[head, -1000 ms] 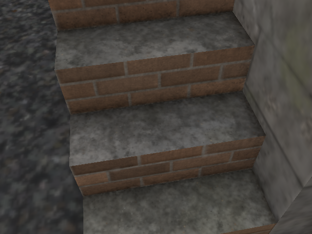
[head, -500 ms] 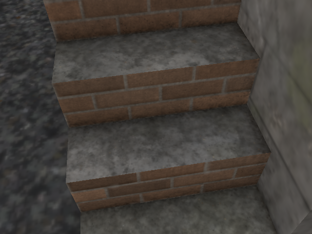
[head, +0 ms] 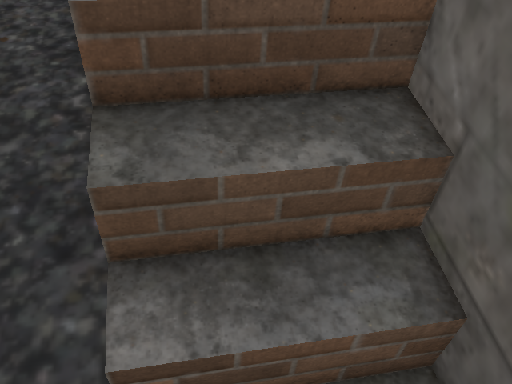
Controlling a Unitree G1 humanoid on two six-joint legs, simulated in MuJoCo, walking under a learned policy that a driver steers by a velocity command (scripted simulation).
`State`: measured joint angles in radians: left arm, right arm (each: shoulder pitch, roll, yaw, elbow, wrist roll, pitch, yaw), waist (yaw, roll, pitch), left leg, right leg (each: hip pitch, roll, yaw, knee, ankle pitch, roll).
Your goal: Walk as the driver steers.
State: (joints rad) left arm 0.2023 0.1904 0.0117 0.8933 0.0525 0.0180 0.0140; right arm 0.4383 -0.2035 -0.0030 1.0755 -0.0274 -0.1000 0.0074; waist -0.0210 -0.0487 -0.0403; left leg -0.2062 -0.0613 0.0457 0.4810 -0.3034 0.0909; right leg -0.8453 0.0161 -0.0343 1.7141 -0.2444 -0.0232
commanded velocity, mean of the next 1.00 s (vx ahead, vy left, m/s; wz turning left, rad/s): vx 0.50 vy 0.00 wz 0.00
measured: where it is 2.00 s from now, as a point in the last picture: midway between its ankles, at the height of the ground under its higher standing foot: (247, 8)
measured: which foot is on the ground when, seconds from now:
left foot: down 0.00-0.36, up 0.38-0.78, down 0.80-1.00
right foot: up 0.00-0.30, down 0.32-0.82, up 0.84-1.00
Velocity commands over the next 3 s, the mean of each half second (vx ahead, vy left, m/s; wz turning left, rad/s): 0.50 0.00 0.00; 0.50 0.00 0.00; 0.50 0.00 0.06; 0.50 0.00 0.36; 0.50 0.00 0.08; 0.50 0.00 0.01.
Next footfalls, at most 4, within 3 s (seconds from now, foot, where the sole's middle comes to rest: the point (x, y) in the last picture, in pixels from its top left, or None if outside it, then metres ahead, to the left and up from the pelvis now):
0.32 right None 0.31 -0.13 -0.56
0.80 left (225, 305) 0.52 0.06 -0.34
1.24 right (334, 128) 0.79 -0.15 -0.13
1.48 left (188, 8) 0.78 0.13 0.11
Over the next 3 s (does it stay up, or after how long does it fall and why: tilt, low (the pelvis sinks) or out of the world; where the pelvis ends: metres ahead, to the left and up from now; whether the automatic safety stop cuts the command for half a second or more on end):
stays up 1.00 -0.04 0.84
